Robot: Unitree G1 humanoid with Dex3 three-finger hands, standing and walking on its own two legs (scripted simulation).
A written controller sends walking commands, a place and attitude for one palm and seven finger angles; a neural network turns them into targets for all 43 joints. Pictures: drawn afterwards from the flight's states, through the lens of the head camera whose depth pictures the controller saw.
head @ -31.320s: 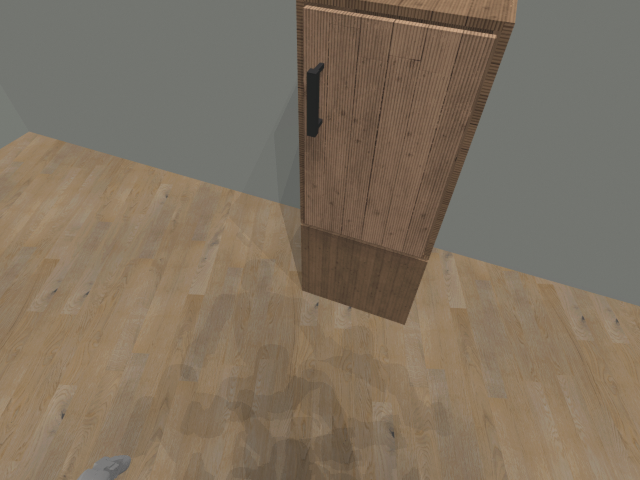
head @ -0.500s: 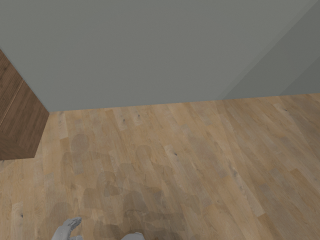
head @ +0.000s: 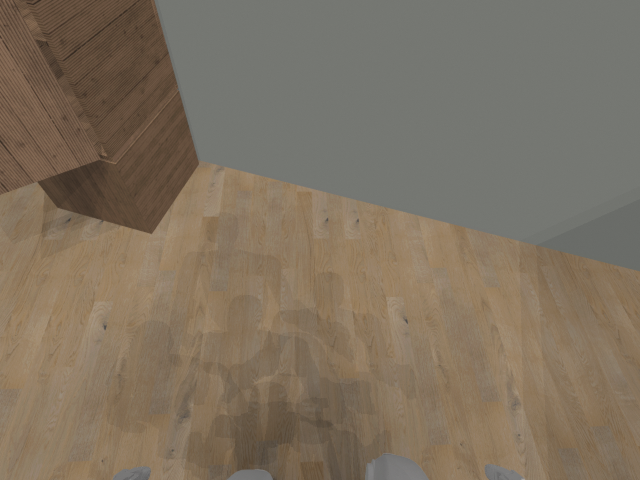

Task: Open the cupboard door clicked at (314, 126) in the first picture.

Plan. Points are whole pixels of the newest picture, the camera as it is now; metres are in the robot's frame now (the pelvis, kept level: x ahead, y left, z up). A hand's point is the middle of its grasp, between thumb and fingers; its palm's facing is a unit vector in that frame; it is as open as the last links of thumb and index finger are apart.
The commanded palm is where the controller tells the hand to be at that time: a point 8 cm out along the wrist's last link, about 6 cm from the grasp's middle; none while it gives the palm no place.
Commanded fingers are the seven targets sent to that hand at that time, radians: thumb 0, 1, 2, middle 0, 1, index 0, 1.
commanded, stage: turn to face it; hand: left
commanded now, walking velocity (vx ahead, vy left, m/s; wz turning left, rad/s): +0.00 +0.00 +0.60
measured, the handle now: out of the picture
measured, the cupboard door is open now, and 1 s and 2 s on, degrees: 51 51 51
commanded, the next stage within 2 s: take the last steps up to it in 1.02 s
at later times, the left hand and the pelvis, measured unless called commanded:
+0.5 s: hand out of the picture +0.01 +0.17 -0.18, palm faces +0.34 -0.92 -0.20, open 7.4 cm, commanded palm none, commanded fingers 0.00 0.90 0.90 -0.20 -0.30 -0.20 -0.30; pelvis +0.01 -0.03 -0.01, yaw +19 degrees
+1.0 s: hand out of the picture -0.02 +0.15 -0.15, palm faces +0.55 -0.79 -0.27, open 7.4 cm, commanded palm none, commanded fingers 0.00 0.90 0.90 -0.20 -0.30 -0.20 -0.30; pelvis +0.02 -0.06 +0.00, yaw +33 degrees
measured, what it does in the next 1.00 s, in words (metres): steps on the spot, turning left: right foot, then left foot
